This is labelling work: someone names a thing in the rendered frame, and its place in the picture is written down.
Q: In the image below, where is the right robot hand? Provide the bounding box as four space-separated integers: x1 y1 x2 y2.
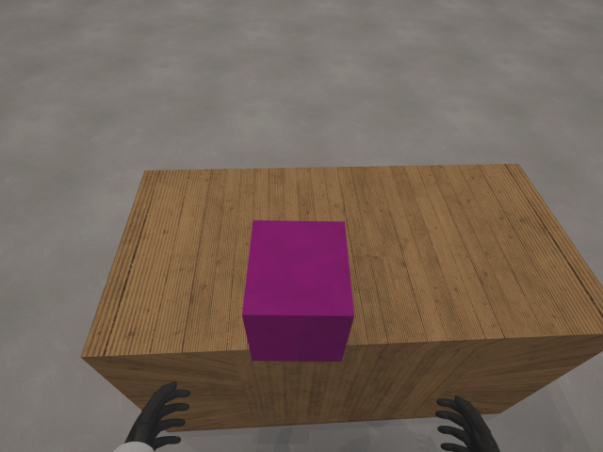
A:
435 395 500 452

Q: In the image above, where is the carton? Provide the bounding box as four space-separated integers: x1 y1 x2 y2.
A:
242 220 354 362

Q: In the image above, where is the left robot hand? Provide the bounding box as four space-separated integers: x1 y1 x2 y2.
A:
125 381 190 452

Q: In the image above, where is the pedestal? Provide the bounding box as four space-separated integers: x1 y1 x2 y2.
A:
81 164 603 432

